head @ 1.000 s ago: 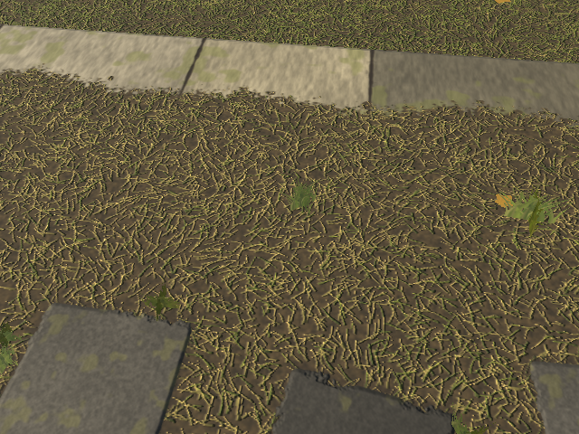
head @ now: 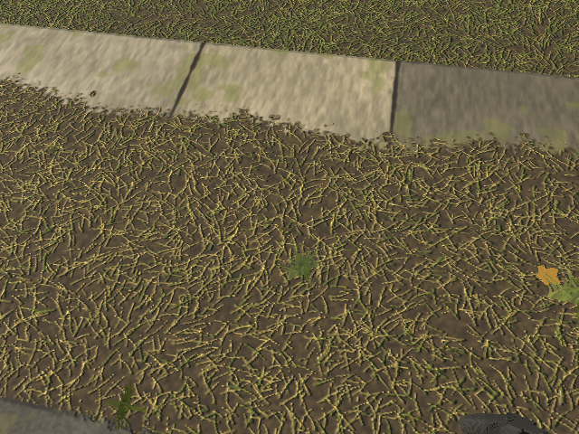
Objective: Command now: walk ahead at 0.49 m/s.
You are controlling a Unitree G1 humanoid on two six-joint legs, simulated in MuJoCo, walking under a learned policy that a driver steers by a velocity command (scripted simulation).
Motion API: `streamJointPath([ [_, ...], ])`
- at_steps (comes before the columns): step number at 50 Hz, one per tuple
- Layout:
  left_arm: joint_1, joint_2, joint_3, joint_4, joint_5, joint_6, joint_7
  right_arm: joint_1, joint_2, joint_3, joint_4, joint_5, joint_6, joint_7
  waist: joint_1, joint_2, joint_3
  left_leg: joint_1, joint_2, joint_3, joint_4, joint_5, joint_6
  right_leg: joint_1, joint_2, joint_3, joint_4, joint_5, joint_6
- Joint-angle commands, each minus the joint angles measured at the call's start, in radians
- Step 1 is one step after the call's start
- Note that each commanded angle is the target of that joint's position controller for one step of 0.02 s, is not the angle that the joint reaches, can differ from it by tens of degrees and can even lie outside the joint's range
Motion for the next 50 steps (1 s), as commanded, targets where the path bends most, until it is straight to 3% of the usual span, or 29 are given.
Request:
streamJointPath([
  [1,-0.048,0.190,0.037,-0.036,0.004,-0.001,0.012,0.348,-0.152,-0.055,0.071,0.000,-0.019,-0.029,-0.218,-0.100,-0.157,0.437,-0.037,-0.024,-0.092,-0.015,0.064,-0.136,-0.266,0.034,0.464,1.234,0.004],
  [2,-0.062,0.167,0.029,-0.058,0.000,-0.003,0.004,0.491,-0.206,-0.074,0.102,-0.021,-0.023,-0.043,-0.269,-0.035,-0.248,0.661,0.122,-0.191,-0.108,-0.143,0.114,-0.312,-0.223,0.013,0.730,0.917,-0.005],
  [3,0.067,0.041,0.008,-0.068,-0.019,0.003,-0.008,0.514,-0.277,-0.092,0.102,-0.046,-0.022,-0.040,-0.171,0.182,-0.336,0.910,0.426,-0.680,-0.134,-0.179,0.268,-0.682,-0.039,-0.039,1.144,-0.022,0.029],
  [4,0.026,0.150,0.035,-0.057,0.001,0.006,-0.006,0.462,-0.221,-0.086,0.104,0.004,-0.016,-0.023,-0.177,0.048,-0.305,0.830,0.422,-0.841,-0.287,-0.325,0.293,-0.799,-0.026,0.058,1.234,-0.086,0.003],
  [5,-0.071,0.163,0.042,-0.096,0.004,0.002,-0.009,0.339,-0.179,-0.074,0.086,0.016,-0.017,-0.019,-0.123,0.029,-0.129,0.665,0.391,-0.681,-0.349,-0.383,0.255,-0.845,-0.092,0.064,1.179,0.025,-0.005],
  [6,-0.126,0.158,0.042,-0.105,0.008,-0.001,-0.014,0.288,-0.125,-0.063,0.082,0.013,-0.026,-0.014,-0.104,-0.015,-0.050,0.533,0.351,-0.589,-0.394,-0.306,0.224,-0.814,-0.121,0.055,1.125,0.075,-0.005],
  [7,-0.136,0.140,0.043,-0.103,0.012,0.006,-0.018,0.283,-0.096,-0.054,0.094,0.007,-0.037,-0.015,-0.070,-0.034,-0.013,0.444,0.309,-0.505,-0.413,-0.208,0.188,-0.767,-0.148,0.056,1.075,0.093,0.000],
  [9,-0.105,0.088,0.034,-0.093,0.024,0.031,-0.031,0.317,-0.067,-0.041,0.130,0.006,-0.055,-0.021,-0.027,-0.009,-0.015,0.351,0.254,-0.386,-0.441,-0.082,0.147,-0.678,-0.173,0.045,0.996,0.106,0.025],
  [11,-0.138,0.076,0.033,-0.105,0.026,0.044,-0.039,0.368,-0.094,-0.044,0.159,0.011,-0.070,-0.021,-0.020,0.006,-0.008,0.333,0.232,-0.318,-0.460,0.001,0.142,-0.700,-0.189,0.019,0.941,0.136,0.043],
  [13,-0.238,0.088,0.035,-0.139,0.025,0.051,-0.043,0.405,-0.116,-0.047,0.175,0.012,-0.072,-0.020,-0.034,0.017,0.017,0.341,0.215,-0.274,-0.488,0.017,0.130,-0.773,-0.212,-0.005,0.864,0.216,0.060],
  [18,-0.456,0.085,0.027,-0.202,0.010,0.051,-0.046,0.508,-0.112,-0.037,0.203,0.014,-0.067,-0.022,-0.097,0.035,0.029,0.437,0.181,-0.203,-0.476,0.172,0.075,-0.835,-0.204,-0.056,0.607,0.390,0.084],
  [22,-0.575,0.085,0.022,-0.235,0.007,0.049,-0.045,0.580,-0.115,-0.032,0.227,0.005,-0.062,-0.031,-0.138,0.051,0.030,0.570,0.203,-0.193,-0.434,0.263,0.076,-0.845,-0.171,-0.078,0.476,0.403,0.075],
  [25,-0.624,0.097,0.025,-0.259,0.007,0.040,-0.043,0.597,-0.128,-0.034,0.243,-0.006,-0.057,-0.041,-0.139,0.058,0.039,0.668,0.248,-0.202,-0.382,0.353,0.091,-0.842,-0.152,-0.078,0.411,0.321,0.049],
  [27,-0.567,0.107,0.031,-0.245,0.008,0.032,-0.039,0.558,-0.144,-0.039,0.243,-0.009,-0.056,-0.048,-0.095,0.069,0.016,0.690,0.259,-0.156,-0.308,0.531,0.071,-0.735,-0.116,-0.100,0.358,0.240,0.010],
  [28,-0.484,0.118,0.040,-0.218,0.009,0.028,-0.033,0.544,-0.151,-0.041,0.245,-0.008,-0.055,-0.050,-0.058,0.075,-0.027,0.685,0.255,-0.132,-0.213,0.666,0.056,-0.621,-0.080,-0.114,0.336,0.211,-0.013],
  [29,-0.333,0.132,0.053,-0.164,0.013,0.021,-0.027,0.529,-0.155,-0.042,0.246,-0.005,-0.050,-0.050,0.008,0.053,-0.101,0.655,0.229,-0.092,-0.044,0.719,0.037,-0.447,-0.043,-0.132,0.276,0.239,-0.041],
  [30,-0.161,0.179,0.073,-0.110,0.030,0.013,-0.017,0.517,-0.147,-0.038,0.231,-0.001,-0.052,-0.051,0.072,0.031,-0.195,0.491,0.200,-0.062,0.174,0.547,0.014,-0.197,-0.116,-0.039,0.279,0.230,-0.085],
  [31,-0.014,0.294,0.105,-0.091,0.050,0.013,-0.010,0.582,-0.063,-0.019,0.191,0.034,-0.056,-0.039,0.076,-0.173,-0.347,0.132,0.072,0.010,0.575,0.077,-0.041,0.135,-0.414,0.410,0.257,0.165,-0.223],
  [32,-0.040,0.275,0.106,-0.080,0.012,0.031,-0.024,0.576,-0.115,-0.038,0.196,0.016,-0.062,-0.034,0.053,-0.181,-0.379,-0.050,-0.025,-0.095,0.753,-0.437,-0.041,0.160,-0.486,0.726,0.103,0.170,-0.285],
  [33,-0.159,0.245,0.099,-0.093,-0.009,0.034,-0.030,0.468,-0.136,-0.047,0.158,0.001,-0.064,-0.031,0.006,-0.111,-0.206,-0.142,0.051,-0.155,0.767,-0.345,-0.030,0.028,-0.435,0.581,0.084,0.121,-0.253],
  [35,-0.263,0.157,0.079,-0.108,-0.006,0.028,-0.032,0.370,-0.119,-0.047,0.125,-0.004,-0.073,-0.024,-0.049,-0.028,-0.058,-0.083,0.115,-0.156,0.638,-0.220,-0.040,-0.225,-0.352,0.394,0.025,0.277,-0.190],
  [37,-0.264,0.130,0.068,-0.095,-0.010,0.017,-0.025,0.379,-0.093,-0.043,0.111,-0.024,-0.043,-0.020,-0.099,-0.043,-0.050,0.013,0.132,-0.153,0.550,-0.208,-0.072,-0.341,-0.283,0.297,0.003,0.387,-0.154],
  [40,-0.205,0.174,0.079,-0.083,-0.014,0.006,-0.020,0.323,-0.088,-0.044,0.074,-0.028,-0.015,-0.015,-0.104,-0.049,-0.045,-0.002,0.126,-0.127,0.465,-0.165,-0.111,-0.388,-0.248,0.255,-0.020,0.433,-0.165],
  [43,-0.136,0.177,0.079,-0.075,-0.013,0.012,-0.019,0.158,-0.101,-0.045,0.007,-0.022,-0.007,-0.014,-0.061,-0.060,-0.003,-0.082,0.129,-0.116,0.320,-0.045,-0.142,-0.384,-0.229,0.265,-0.047,0.407,-0.147],
  [50,-0.003,0.187,0.082,-0.073,-0.001,0.022,-0.009,-0.076,-0.105,-0.032,-0.096,-0.010,-0.011,-0.007,0.025,-0.080,-0.014,-0.135,0.080,-0.127,0.108,0.055,-0.146,-0.207,-0.228,0.311,0.039,0.551,-0.120],
])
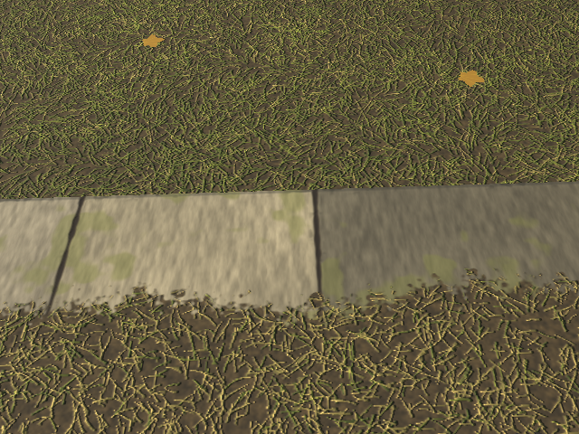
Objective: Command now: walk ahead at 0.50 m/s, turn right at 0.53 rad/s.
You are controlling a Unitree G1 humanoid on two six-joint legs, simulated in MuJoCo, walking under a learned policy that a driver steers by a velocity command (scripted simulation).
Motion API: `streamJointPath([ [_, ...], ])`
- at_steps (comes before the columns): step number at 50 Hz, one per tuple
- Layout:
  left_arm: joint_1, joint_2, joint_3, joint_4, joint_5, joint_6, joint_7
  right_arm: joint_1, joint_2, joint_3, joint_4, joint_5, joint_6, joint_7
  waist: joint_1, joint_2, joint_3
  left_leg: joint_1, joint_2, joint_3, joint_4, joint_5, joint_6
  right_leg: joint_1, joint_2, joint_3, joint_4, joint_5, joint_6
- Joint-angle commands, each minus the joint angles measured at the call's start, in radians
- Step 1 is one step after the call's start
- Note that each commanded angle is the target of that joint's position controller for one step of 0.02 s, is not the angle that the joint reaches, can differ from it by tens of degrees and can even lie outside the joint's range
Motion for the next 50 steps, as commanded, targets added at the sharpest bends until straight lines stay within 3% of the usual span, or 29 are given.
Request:
streamJointPath([
  [1,0.076,0.157,0.032,-0.039,0.009,-0.004,0.012,-0.143,-0.067,-0.006,-0.113,0.007,-0.017,0.002,0.007,-0.106,0.027,-0.037,-0.046,0.026,-0.066,0.000,0.002,0.040,-0.263,0.220,-0.001,0.420,-0.113],
  [4,0.047,0.181,0.041,-0.058,0.014,-0.001,0.024,-0.127,-0.090,-0.007,-0.135,0.014,-0.032,0.001,-0.021,-0.122,0.021,0.075,-0.065,0.009,-0.166,-0.052,0.026,0.052,-0.277,0.256,0.062,0.483,-0.086],
  [6,-0.016,0.204,0.049,-0.079,0.012,-0.005,0.021,0.032,-0.123,-0.021,-0.095,0.018,-0.046,-0.011,-0.096,-0.120,-0.038,0.341,-0.110,0.027,-0.243,-0.112,0.057,-0.022,-0.244,0.244,0.189,0.614,-0.045],
  [7,-0.033,0.198,0.048,-0.086,0.005,-0.012,0.010,0.173,-0.157,-0.036,-0.059,0.011,-0.060,-0.024,-0.162,-0.066,-0.119,0.547,-0.080,0.005,-0.293,-0.087,0.087,-0.085,-0.182,0.199,0.370,0.601,-0.021],
  [8,-0.035,0.144,0.035,-0.123,-0.008,-0.021,0.002,0.340,-0.233,-0.054,-0.051,-0.013,-0.067,-0.042,-0.217,0.037,-0.276,0.788,0.142,-0.207,-0.307,-0.270,0.135,-0.219,-0.122,0.133,0.635,0.339,-0.003],
  [9,0.095,0.058,0.020,-0.143,-0.043,-0.013,0.006,0.339,-0.308,-0.071,-0.059,-0.028,-0.053,-0.043,-0.143,0.268,-0.375,0.997,0.387,-0.638,-0.402,-0.311,0.250,-0.521,0.026,0.013,0.892,-0.335,0.027],
  [10,0.077,0.155,0.032,-0.121,-0.006,0.003,0.016,0.284,-0.228,-0.065,-0.065,-0.012,-0.038,-0.038,-0.119,0.141,-0.285,0.885,0.364,-0.699,-0.437,-0.448,0.257,-0.618,-0.069,0.006,0.992,-0.288,0.015],
  [11,-0.004,0.161,0.037,-0.124,0.009,0.009,0.007,0.217,-0.138,-0.044,-0.080,-0.002,-0.037,-0.036,-0.112,0.028,-0.142,0.736,0.310,-0.532,-0.462,-0.429,0.230,-0.616,-0.110,0.000,0.989,-0.181,0.019],
  [12,-0.056,0.141,0.034,-0.136,0.012,0.011,-0.003,0.185,-0.099,-0.033,-0.076,-0.002,-0.040,-0.032,-0.101,-0.008,-0.072,0.632,0.258,-0.388,-0.489,-0.301,0.208,-0.592,-0.140,-0.011,0.952,-0.119,0.028],
  [14,-0.079,0.123,0.034,-0.145,0.030,0.033,-0.022,0.207,-0.083,-0.026,-0.050,0.003,-0.052,-0.033,-0.080,0.060,-0.033,0.539,0.188,-0.207,-0.522,-0.122,0.172,-0.548,-0.174,-0.030,0.911,-0.087,0.045],
  [17,-0.131,0.103,0.029,-0.177,0.030,0.057,-0.040,0.264,-0.093,-0.031,-0.019,0.019,-0.079,-0.025,-0.069,0.065,-0.037,0.541,0.185,-0.095,-0.543,0.066,0.180,-0.585,-0.184,-0.048,0.904,-0.039,0.055],
  [19,-0.200,0.098,0.024,-0.207,0.032,0.062,-0.050,0.290,-0.099,-0.034,-0.007,0.020,-0.083,-0.024,-0.075,0.056,-0.025,0.559,0.187,-0.033,-0.561,0.108,0.187,-0.649,-0.198,-0.056,0.881,0.023,0.062],
  [25,-0.414,0.073,-0.003,-0.288,0.025,0.054,-0.074,0.353,-0.116,-0.037,0.026,0.015,-0.076,-0.024,-0.112,0.048,0.027,0.570,0.154,0.143,-0.575,0.171,0.165,-0.632,-0.197,-0.135,0.572,0.222,0.064],
  [29,-0.515,0.083,-0.010,-0.333,0.032,0.052,-0.081,0.417,-0.148,-0.046,0.056,0.014,-0.061,-0.035,-0.139,0.044,0.054,0.670,0.191,0.196,-0.541,0.247,0.154,-0.591,-0.181,-0.203,0.423,0.154,0.024],
  [32,-0.482,0.102,-0.001,-0.333,0.040,0.053,-0.070,0.438,-0.184,-0.052,0.075,0.012,-0.037,-0.045,-0.113,0.068,0.013,0.742,0.203,0.256,-0.370,0.620,0.137,-0.471,-0.103,-0.260,0.362,0.000,-0.029],
  [33,-0.408,0.117,0.008,-0.314,0.042,0.049,-0.065,0.441,-0.199,-0.055,0.078,0.012,-0.027,-0.047,-0.081,0.072,-0.035,0.750,0.203,0.270,-0.238,0.727,0.135,-0.383,-0.064,-0.268,0.338,-0.039,-0.053],
  [34,-0.269,0.138,0.023,-0.272,0.047,0.040,-0.055,0.432,-0.206,-0.055,0.073,0.017,-0.018,-0.047,-0.021,0.049,-0.115,0.689,0.192,0.292,-0.039,0.697,0.121,-0.202,-0.028,-0.263,0.270,-0.016,-0.082],
  [35,-0.093,0.207,0.052,-0.220,0.058,0.035,-0.038,0.425,-0.192,-0.050,0.047,0.015,-0.016,-0.045,0.053,-0.032,-0.224,0.488,0.169,0.297,0.246,0.426,0.089,0.066,-0.125,-0.099,0.223,-0.082,-0.132],
  [36,-0.104,0.324,0.077,-0.237,0.045,0.039,-0.022,0.456,-0.065,-0.022,-0.035,0.019,-0.024,-0.019,-0.020,-0.283,-0.311,0.017,-0.005,0.269,0.596,-0.502,0.026,0.394,-0.448,0.423,0.178,-0.102,-0.265],
  [37,-0.041,0.320,0.079,-0.255,0.019,0.052,-0.011,0.325,-0.160,-0.043,-0.066,0.011,-0.034,-0.017,0.050,-0.137,-0.344,-0.105,-0.062,0.060,0.703,-0.520,0.021,0.390,-0.489,0.635,0.053,-0.053,-0.295],
  [38,-0.087,0.294,0.073,-0.228,0.013,0.056,-0.002,0.242,-0.152,-0.040,-0.094,0.022,-0.045,-0.013,0.024,-0.091,-0.190,-0.166,-0.003,0.020,0.664,-0.390,0.033,0.290,-0.449,0.444,0.041,0.067,-0.262],
  [39,-0.137,0.243,0.061,-0.224,0.003,0.051,0.001,0.258,-0.138,-0.033,-0.085,0.025,-0.055,-0.014,-0.025,-0.052,-0.101,-0.106,0.031,0.023,0.561,-0.317,0.035,0.140,-0.407,0.339,0.027,0.204,-0.226],
  [40,-0.186,0.214,0.052,-0.230,0.001,0.042,0.002,0.272,-0.137,-0.035,-0.072,0.014,-0.047,-0.016,-0.070,-0.026,-0.059,-0.034,0.051,0.018,0.491,-0.304,0.030,0.033,-0.351,0.259,0.013,0.301,-0.191],
  [42,-0.243,0.154,0.027,-0.240,-0.002,0.020,0.000,0.365,-0.114,-0.030,-0.033,-0.006,-0.005,-0.015,-0.135,-0.035,-0.064,0.103,0.055,0.029,0.433,-0.310,0.012,-0.082,-0.311,0.127,0.007,0.598,-0.165],
  [44,-0.213,0.153,0.020,-0.213,-0.004,-0.002,-0.006,0.390,-0.088,-0.026,-0.018,-0.004,0.015,-0.008,-0.150,-0.040,-0.070,0.147,0.035,0.054,0.381,-0.271,0.006,-0.118,-0.291,0.038,0.004,0.821,-0.146],
  [50,-0.158,0.146,0.000,-0.156,0.009,-0.005,0.006,0.255,-0.073,-0.017,-0.031,0.019,0.024,-0.005,-0.098,-0.099,-0.031,0.132,-0.007,0.061,0.131,-0.058,0.038,-0.075,-0.258,-0.119,-0.014,0.876,-0.030],
])
Over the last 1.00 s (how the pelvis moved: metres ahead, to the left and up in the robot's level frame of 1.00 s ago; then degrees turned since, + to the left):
0.54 -0.06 0.02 -12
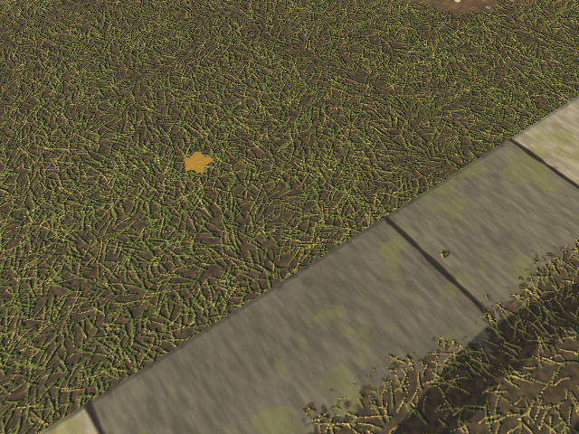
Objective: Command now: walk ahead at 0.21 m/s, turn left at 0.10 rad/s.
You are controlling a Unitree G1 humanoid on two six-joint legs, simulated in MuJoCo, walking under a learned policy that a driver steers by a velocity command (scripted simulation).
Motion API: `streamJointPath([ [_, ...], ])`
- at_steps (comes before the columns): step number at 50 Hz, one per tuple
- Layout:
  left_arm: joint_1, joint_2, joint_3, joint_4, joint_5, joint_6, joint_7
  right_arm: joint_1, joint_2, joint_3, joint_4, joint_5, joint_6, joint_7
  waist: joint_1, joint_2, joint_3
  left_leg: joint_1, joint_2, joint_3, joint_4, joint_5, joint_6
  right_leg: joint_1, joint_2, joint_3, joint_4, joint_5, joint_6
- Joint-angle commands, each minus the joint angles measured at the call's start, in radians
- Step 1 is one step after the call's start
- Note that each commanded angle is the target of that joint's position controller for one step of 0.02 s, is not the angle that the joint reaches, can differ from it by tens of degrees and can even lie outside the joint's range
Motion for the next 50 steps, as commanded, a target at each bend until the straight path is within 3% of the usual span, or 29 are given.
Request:
streamJointPath([
  [1,0.005,0.109,0.013,-0.033,0.004,-0.016,0.014,0.041,-0.039,-0.003,-0.022,0.010,0.001,-0.001,-0.003,-0.111,-0.065,0.121,-0.040,0.018,-0.109,0.108,0.020,-0.009,-0.261,0.000,-0.022,0.829,-0.013],
  [6,0.016,0.127,0.015,-0.007,0.002,0.002,0.046,0.013,-0.058,-0.005,-0.036,-0.008,-0.004,-0.002,0.012,-0.117,-0.063,0.146,-0.094,0.059,-0.240,0.025,0.060,0.114,-0.313,-0.022,0.095,0.898,-0.016],
  [9,-0.014,0.157,0.028,-0.011,-0.002,0.017,0.059,0.133,-0.074,-0.017,-0.008,-0.009,-0.012,-0.009,-0.036,-0.113,-0.101,0.261,-0.148,0.077,-0.362,-0.056,0.113,0.134,-0.313,-0.023,0.326,0.977,-0.008],
  [10,-0.043,0.171,0.035,-0.021,-0.005,0.020,0.060,0.218,-0.087,-0.025,0.008,-0.011,-0.023,-0.013,-0.095,-0.078,-0.136,0.386,-0.123,0.029,-0.480,0.142,0.144,0.069,-0.274,-0.056,0.501,0.843,0.021],
  [11,-0.058,0.155,0.029,-0.069,-0.006,0.014,0.059,0.290,-0.188,-0.051,0.005,-0.014,-0.030,-0.021,-0.120,0.045,-0.211,0.575,0.080,-0.236,-0.477,0.656,0.226,-0.134,-0.164,-0.108,0.813,0.389,0.064],
  [12,0.021,0.071,0.017,-0.093,-0.015,0.025,0.044,0.243,-0.251,-0.070,-0.001,0.017,-0.012,-0.026,-0.027,0.240,-0.304,0.735,0.289,-0.551,-0.485,1.074,0.437,-0.406,0.036,-0.033,1.075,-0.429,0.108],
  [13,0.036,0.084,0.008,-0.067,0.026,0.039,0.039,0.217,-0.220,-0.069,-0.016,0.051,-0.004,-0.017,-0.033,0.068,-0.309,0.651,0.286,-0.506,-0.527,0.894,0.444,-0.404,-0.059,0.091,1.103,-0.417,0.112],
  [14,-0.023,0.101,0.015,-0.072,0.018,0.047,0.038,0.143,-0.168,-0.059,-0.033,0.038,0.006,-0.018,-0.026,0.003,-0.177,0.529,0.228,-0.437,-0.564,0.656,0.416,-0.438,-0.084,0.091,1.099,-0.364,0.121],
  [15,-0.061,0.113,0.020,-0.079,0.015,0.050,0.039,0.083,-0.117,-0.043,-0.043,0.023,0.022,-0.021,-0.002,-0.057,-0.084,0.422,0.162,-0.376,-0.611,0.461,0.357,-0.450,-0.113,0.083,1.012,-0.314,0.127],
  [16,-0.087,0.120,0.023,-0.097,0.019,0.060,0.038,0.061,-0.104,-0.038,-0.048,0.022,0.029,-0.025,0.006,-0.039,-0.058,0.380,0.108,-0.337,-0.633,0.369,0.315,-0.442,-0.131,0.081,0.936,-0.272,0.136],
  [18,-0.053,0.094,0.016,-0.091,0.024,0.082,0.034,0.063,-0.122,-0.045,-0.050,0.013,0.031,-0.022,0.013,0.007,-0.097,0.362,0.051,-0.292,-0.634,0.344,0.283,-0.396,-0.111,0.057,0.883,-0.221,0.154],
  [20,-0.052,0.083,0.011,-0.097,0.014,0.088,0.034,0.077,-0.151,-0.056,-0.049,0.012,0.027,-0.018,0.007,0.017,-0.130,0.386,0.035,-0.295,-0.628,0.316,0.266,-0.397,-0.109,0.056,0.803,-0.211,0.168],
  [24,-0.124,0.098,0.013,-0.127,0.008,0.097,0.042,0.087,-0.172,-0.068,-0.062,0.007,0.042,-0.019,-0.030,0.065,-0.137,0.412,0.023,-0.371,-0.651,0.043,0.241,-0.425,-0.115,0.073,0.679,-0.195,0.181],
  [27,-0.159,0.102,0.013,-0.146,0.003,0.093,0.045,0.083,-0.178,-0.075,-0.073,0.002,0.053,-0.018,-0.047,0.080,-0.123,0.412,0.019,-0.432,-0.658,-0.076,0.230,-0.416,-0.108,0.084,0.601,-0.197,0.178],
  [30,-0.156,0.105,0.010,-0.156,-0.006,0.079,0.049,0.068,-0.183,-0.081,-0.083,-0.004,0.058,-0.014,-0.049,0.090,-0.126,0.414,0.019,-0.482,-0.637,-0.029,0.224,-0.363,-0.086,0.088,0.520,-0.222,0.161],
  [33,-0.098,0.111,0.008,-0.156,-0.018,0.062,0.055,0.035,-0.182,-0.084,-0.092,-0.002,0.063,-0.007,-0.026,0.104,-0.135,0.407,0.012,-0.534,-0.609,0.070,0.201,-0.258,-0.057,0.090,0.373,-0.238,0.129],
  [35,-0.009,0.112,0.009,-0.139,-0.016,0.049,0.064,-0.010,-0.173,-0.082,-0.101,0.013,0.067,-0.007,0.029,0.085,-0.129,0.329,-0.038,-0.522,-0.569,0.004,0.135,-0.093,-0.057,0.083,0.114,-0.121,0.103],
  [36,-0.007,0.176,0.024,-0.142,-0.003,0.043,0.073,0.003,-0.130,-0.070,-0.111,0.022,0.064,-0.011,0.013,-0.020,-0.116,0.238,-0.116,-0.453,-0.480,-0.174,0.073,-0.019,-0.187,0.210,-0.028,-0.159,0.072],
  [37,-0.068,0.284,0.044,-0.177,0.014,0.049,0.075,0.028,-0.073,-0.058,-0.136,0.035,0.057,-0.014,-0.019,-0.258,-0.107,0.073,-0.285,-0.215,-0.245,-0.337,0.016,0.020,-0.459,0.515,-0.110,-0.188,-0.030],
  [38,-0.118,0.269,0.045,-0.186,0.026,0.055,0.066,0.027,-0.164,-0.079,-0.116,-0.007,0.054,-0.021,-0.021,-0.201,-0.066,0.062,-0.249,-0.132,-0.026,-0.389,0.004,-0.110,-0.524,0.516,-0.072,0.004,-0.109],
  [39,-0.134,0.196,0.026,-0.199,0.020,0.053,0.061,0.036,-0.182,-0.088,-0.102,-0.011,0.054,-0.018,-0.042,-0.135,-0.070,0.111,-0.213,-0.136,0.085,-0.352,0.001,-0.144,-0.483,0.435,-0.036,0.136,-0.116],
  [40,-0.170,0.152,0.014,-0.204,0.012,0.052,0.056,0.063,-0.171,-0.088,-0.082,-0.010,0.060,-0.012,-0.066,-0.110,-0.058,0.124,-0.204,-0.127,0.158,-0.297,-0.003,-0.158,-0.412,0.320,-0.011,0.211,-0.085],
  [41,-0.190,0.143,0.010,-0.213,0.010,0.051,0.055,0.084,-0.162,-0.086,-0.072,-0.010,0.070,-0.004,-0.076,-0.142,-0.069,0.112,-0.202,-0.115,0.218,-0.254,-0.010,-0.124,-0.358,0.239,0.009,0.258,-0.058],
  [42,-0.185,0.141,0.010,-0.220,0.011,0.051,0.057,0.097,-0.157,-0.083,-0.065,-0.007,0.078,0.006,-0.067,-0.181,-0.075,0.090,-0.199,-0.095,0.261,-0.245,-0.022,-0.091,-0.334,0.187,0.028,0.339,-0.053],
  [44,-0.127,0.147,0.014,-0.214,0.014,0.053,0.054,0.054,-0.147,-0.074,-0.079,0.003,0.086,0.018,-0.029,-0.178,-0.084,0.053,-0.184,-0.068,0.246,-0.237,-0.045,-0.015,-0.328,0.140,0.055,0.432,-0.061],
  [47,-0.040,0.171,0.028,-0.191,0.011,0.053,0.053,-0.017,-0.130,-0.062,-0.107,0.008,0.092,0.026,0.023,-0.186,-0.092,0.019,-0.161,-0.053,0.149,-0.251,-0.064,0.101,-0.366,0.135,0.079,0.486,-0.082],
  [50,-0.028,0.187,0.039,-0.184,0.014,0.053,0.046,-0.048,-0.118,-0.052,-0.125,0.012,0.097,0.032,0.034,-0.201,-0.097,0.073,-0.138,-0.025,0.039,-0.275,-0.059,0.107,-0.394,0.111,0.089,0.477,-0.090],
])
Over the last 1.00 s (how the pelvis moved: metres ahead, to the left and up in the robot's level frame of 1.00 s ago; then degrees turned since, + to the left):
0.47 -0.11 0.00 -30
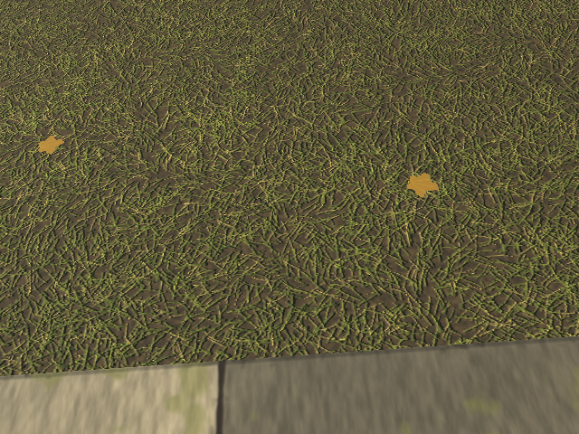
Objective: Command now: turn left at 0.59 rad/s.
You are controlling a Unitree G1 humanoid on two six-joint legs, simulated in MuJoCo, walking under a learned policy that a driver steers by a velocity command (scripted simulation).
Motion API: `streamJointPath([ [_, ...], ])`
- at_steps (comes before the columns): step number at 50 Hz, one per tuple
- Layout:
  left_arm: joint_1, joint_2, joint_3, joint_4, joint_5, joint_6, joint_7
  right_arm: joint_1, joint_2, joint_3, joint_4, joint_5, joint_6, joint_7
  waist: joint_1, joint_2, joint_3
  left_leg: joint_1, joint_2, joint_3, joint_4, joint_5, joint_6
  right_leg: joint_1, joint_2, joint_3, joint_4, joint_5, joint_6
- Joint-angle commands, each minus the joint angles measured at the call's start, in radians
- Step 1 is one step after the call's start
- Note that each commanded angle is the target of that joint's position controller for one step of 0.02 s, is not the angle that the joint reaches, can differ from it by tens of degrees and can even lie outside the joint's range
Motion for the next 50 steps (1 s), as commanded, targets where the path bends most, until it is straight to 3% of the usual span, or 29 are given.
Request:
streamJointPath([
  [1,0.058,0.181,0.055,-0.032,0.003,-0.007,-0.004,-0.059,-0.046,0.000,-0.093,0.006,-0.008,0.008,0.039,-0.208,-0.077,-0.077,0.016,0.051,-0.107,-0.027,0.004,0.193,-0.256,0.149,-0.052,0.521,-0.168],
  [6,0.035,0.210,0.069,-0.027,0.003,-0.004,-0.024,-0.065,-0.042,0.009,-0.121,0.018,-0.014,0.007,0.033,-0.241,-0.093,0.101,0.014,0.123,-0.313,-0.035,0.054,0.113,-0.275,0.092,0.001,0.517,-0.146],
  [8,0.017,0.218,0.073,-0.024,-0.009,0.003,-0.026,-0.030,-0.037,0.010,-0.118,0.011,-0.024,0.003,-0.001,-0.218,-0.101,0.199,0.002,0.139,-0.486,0.066,0.081,0.072,-0.269,0.058,0.076,0.452,-0.106],
  [9,0.032,0.212,0.072,-0.013,-0.014,0.007,-0.026,-0.001,-0.043,0.011,-0.108,-0.002,-0.036,-0.007,-0.023,-0.163,-0.108,0.303,-0.001,0.106,-0.639,0.198,0.096,-0.001,-0.245,0.025,0.153,0.351,-0.056],
  [10,0.069,0.165,0.060,-0.018,-0.008,0.013,-0.030,0.034,-0.118,-0.004,-0.105,-0.020,-0.054,-0.020,-0.029,0.042,-0.129,0.448,0.164,-0.140,-0.759,0.274,0.130,-0.173,-0.171,-0.050,0.362,0.091,0.012],
  [11,0.035,0.081,0.033,-0.089,-0.003,0.022,-0.027,0.048,-0.260,-0.033,-0.124,-0.005,-0.061,-0.024,-0.022,0.259,-0.098,0.458,0.443,-0.469,-0.733,0.738,0.281,-0.410,0.011,-0.067,0.510,-0.404,0.067],
  [12,-0.014,0.132,0.041,-0.075,0.003,0.038,-0.014,0.124,-0.208,-0.030,-0.100,0.009,-0.063,-0.030,-0.089,0.118,-0.139,0.436,0.439,-0.394,-0.695,0.788,0.365,-0.376,-0.025,0.065,0.641,-0.408,0.068],
  [13,-0.010,0.135,0.044,-0.062,-0.013,0.045,-0.019,0.070,-0.142,-0.005,-0.096,0.008,-0.063,-0.036,-0.044,0.089,-0.090,0.387,0.375,-0.303,-0.700,0.749,0.356,-0.371,-0.033,0.088,0.674,-0.340,0.064],
  [14,0.006,0.140,0.047,-0.039,-0.022,0.043,-0.024,-0.014,-0.092,0.013,-0.103,0.005,-0.059,-0.041,-0.005,0.068,-0.047,0.339,0.302,-0.224,-0.720,0.675,0.308,-0.347,-0.047,0.102,0.641,-0.255,0.062],
  [16,0.053,0.162,0.055,-0.004,-0.002,0.043,-0.033,-0.068,-0.064,0.027,-0.108,0.008,-0.063,-0.053,0.019,0.100,-0.060,0.347,0.225,-0.145,-0.718,0.740,0.267,-0.303,-0.031,0.078,0.632,-0.160,0.070],
  [18,0.074,0.146,0.051,0.016,-0.006,0.049,-0.041,-0.046,-0.059,0.033,-0.095,0.008,-0.070,-0.052,0.020,0.061,-0.094,0.361,0.221,-0.124,-0.716,0.764,0.264,-0.267,-0.019,0.076,0.620,-0.133,0.077],
  [21,0.047,0.118,0.042,0.023,-0.010,0.059,-0.040,-0.020,-0.060,0.039,-0.068,0.002,-0.078,-0.054,0.001,0.063,-0.068,0.366,0.225,-0.140,-0.734,0.645,0.265,-0.253,-0.018,0.082,0.498,-0.132,0.081],
  [25,0.018,0.101,0.033,0.036,-0.010,0.059,-0.029,0.000,-0.064,0.045,-0.033,-0.008,-0.079,-0.055,-0.020,0.077,-0.041,0.323,0.229,-0.172,-0.732,0.523,0.273,-0.173,-0.003,0.079,0.330,-0.163,0.063],
  [29,0.047,0.085,0.025,0.069,-0.019,0.046,-0.012,-0.021,-0.057,0.053,-0.004,-0.007,-0.082,-0.060,0.000,0.056,-0.052,0.279,0.225,-0.207,-0.695,0.509,0.264,-0.044,0.016,0.073,0.136,-0.122,0.039],
  [30,0.072,0.071,0.019,0.085,-0.017,0.038,-0.009,-0.038,-0.050,0.058,0.002,-0.001,-0.082,-0.063,0.025,0.035,-0.055,0.254,0.210,-0.200,-0.676,0.495,0.240,0.029,0.016,0.070,0.007,-0.021,0.031],
  [31,0.086,0.077,0.015,0.096,-0.007,0.025,-0.004,-0.034,-0.031,0.065,0.010,0.004,-0.087,-0.065,0.035,0.000,-0.069,0.202,0.197,-0.201,-0.667,0.455,0.199,0.132,-0.026,0.121,-0.089,0.116,0.024],
  [32,0.098,0.114,0.016,0.102,0.005,0.009,0.000,-0.011,-0.001,0.076,0.013,0.003,-0.095,-0.063,0.017,-0.062,-0.097,0.158,0.158,-0.172,-0.637,0.384,0.158,0.212,-0.130,0.230,-0.114,0.211,0.008],
  [33,0.021,0.168,0.025,0.104,-0.010,0.004,-0.007,0.046,0.004,0.072,0.035,0.009,-0.090,-0.058,-0.056,-0.167,-0.050,0.205,0.059,-0.093,-0.686,0.247,0.139,0.088,-0.169,0.270,-0.079,0.271,-0.035],
  [34,-0.008,0.120,0.015,0.102,-0.014,-0.002,-0.019,0.036,-0.017,0.071,0.068,-0.002,-0.085,-0.062,-0.033,-0.142,-0.052,0.295,0.062,-0.090,-0.706,0.249,0.130,0.031,-0.158,0.252,-0.078,0.216,-0.036],
  [35,-0.004,0.099,0.008,0.111,-0.015,-0.007,-0.024,0.023,-0.034,0.064,0.085,-0.002,-0.084,-0.064,-0.015,-0.123,-0.028,0.303,0.070,-0.099,-0.709,0.283,0.132,0.020,-0.118,0.216,-0.079,0.177,-0.015],
  [38,0.038,0.101,0.007,0.160,-0.019,-0.012,-0.013,0.023,-0.032,0.062,0.122,0.002,-0.088,-0.061,-0.003,-0.128,-0.029,0.309,0.092,-0.105,-0.700,0.356,0.135,0.046,-0.089,0.191,-0.088,0.171,0.001],
  [42,0.035,0.088,0.002,0.198,-0.016,-0.011,-0.011,0.034,-0.009,0.069,0.186,0.005,-0.090,-0.068,0.000,-0.068,-0.019,0.291,0.090,-0.101,-0.722,0.334,0.122,0.061,-0.091,0.192,-0.091,0.152,-0.010],
  [44,0.058,0.113,0.012,0.221,-0.013,-0.007,-0.013,0.043,-0.016,0.066,0.208,0.002,-0.085,-0.069,0.008,-0.076,-0.026,0.264,0.049,-0.071,-0.679,0.116,0.137,0.056,-0.066,0.196,-0.098,-0.138,-0.032],
  [45,0.069,0.133,0.021,0.226,-0.010,-0.001,-0.015,0.040,-0.023,0.061,0.208,-0.004,-0.081,-0.066,0.016,-0.097,0.000,0.201,0.020,-0.049,-0.629,-0.036,0.148,0.034,-0.075,0.235,-0.116,-0.331,-0.060],
  [47,0.127,0.161,0.034,0.246,-0.010,0.005,-0.019,-0.003,-0.001,0.063,0.186,-0.016,-0.083,-0.053,0.043,-0.164,0.081,0.040,-0.014,0.011,-0.482,-0.112,0.153,0.022,-0.181,0.405,-0.226,-0.589,-0.140],
  [48,0.142,0.169,0.042,0.258,-0.010,0.004,-0.019,-0.018,0.021,0.069,0.175,-0.024,-0.090,-0.047,0.042,-0.196,0.112,0.002,-0.004,0.069,-0.393,-0.043,0.145,0.019,-0.260,0.496,-0.282,-0.623,-0.184],
  [50,0.136,0.151,0.044,0.260,-0.001,-0.012,-0.023,-0.038,0.001,0.062,0.159,-0.022,-0.109,-0.037,0.037,-0.161,0.109,-0.046,0.049,0.052,-0.276,-0.028,0.140,0.024,-0.308,0.539,-0.324,-0.515,-0.215],
])
Over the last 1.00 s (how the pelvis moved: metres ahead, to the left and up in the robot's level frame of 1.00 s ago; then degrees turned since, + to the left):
0.13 -0.03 0.00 33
